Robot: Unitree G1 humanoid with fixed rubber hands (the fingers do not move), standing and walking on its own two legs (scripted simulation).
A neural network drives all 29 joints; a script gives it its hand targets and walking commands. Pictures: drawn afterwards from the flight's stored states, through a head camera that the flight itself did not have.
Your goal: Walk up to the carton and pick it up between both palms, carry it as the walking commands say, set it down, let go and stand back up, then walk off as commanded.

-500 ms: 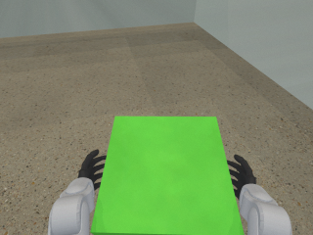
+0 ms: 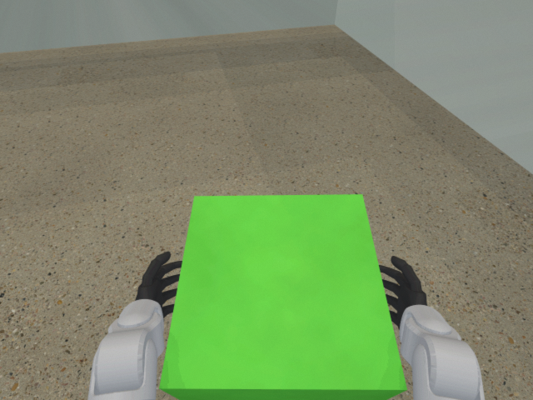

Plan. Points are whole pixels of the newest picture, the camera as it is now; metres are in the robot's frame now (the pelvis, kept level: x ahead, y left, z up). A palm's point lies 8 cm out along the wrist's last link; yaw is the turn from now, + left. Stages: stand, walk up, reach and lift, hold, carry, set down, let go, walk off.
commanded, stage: carry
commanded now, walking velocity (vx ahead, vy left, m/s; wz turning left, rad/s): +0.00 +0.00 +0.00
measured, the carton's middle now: (278, 307) +0.30 +0.00 -0.04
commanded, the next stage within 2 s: hold in 0.06 s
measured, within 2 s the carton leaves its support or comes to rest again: neither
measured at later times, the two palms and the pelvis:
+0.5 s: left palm (145, 306) +0.25 +0.18 +0.07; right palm (409, 299) +0.27 -0.18 +0.06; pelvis -0.02 -0.02 +0.01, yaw +5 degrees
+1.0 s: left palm (162, 298) +0.29 +0.18 +0.02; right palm (390, 291) +0.31 -0.18 +0.00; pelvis -0.02 -0.05 +0.00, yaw +9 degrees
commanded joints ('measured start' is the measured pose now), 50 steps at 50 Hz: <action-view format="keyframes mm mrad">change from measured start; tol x16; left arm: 1 -363 -603 -555 -83 -215 -48 -79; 3 -364 -606 -559 -93 -219 -55 -78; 4 -366 -383 -374 258 -59 -83 -117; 14 -498 -706 -678 -75 -223 -247 -177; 24 -722 -617 -273 566 -13 -199 -244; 36 -1136 -823 -151 787 -6 -438 -433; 50 -834 -688 42 911 164 -482 -407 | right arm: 1 -387 603 573 -94 208 -50 92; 3 -394 603 578 -112 213 -57 91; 4 -323 365 439 239 63 -71 117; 12 -443 630 638 -125 184 -237 189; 22 -596 494 404 258 28 -156 207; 29 -873 958 414 476 76 -214 281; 35 -1060 969 289 571 31 -326 271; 50 -861 857 150 690 -79 -411 231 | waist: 1 -1 -7 -207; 3 -1 -4 -203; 4 33 73 98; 14 -25 46 -337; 25 3 51 201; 33 28 -100 -239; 50 24 -65 -135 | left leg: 1 20 115 -50 -81 173 18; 11 110 2 -148 -191 755 -9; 17 50 -11 -122 -252 434 1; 24 -292 -38 -99 -388 -304 44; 31 -110 -98 -63 -216 128 63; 36 -215 -88 -68 -158 -134 64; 50 -381 -86 -87 -97 42 71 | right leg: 1 151 -100 30 -24 227 -74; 3 148 -100 30 -24 229 -75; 4 443 46 13 -114 149 -48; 13 620 87 24 -96 483 -27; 24 617 101 -45 -137 -284 -21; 32 610 41 53 -156 -14 21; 36 549 41 72 -145 -425 -16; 41 464 24 66 -79 -54 4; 45 499 17 85 -100 -287 -7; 50 453 19 71 -86 -99 11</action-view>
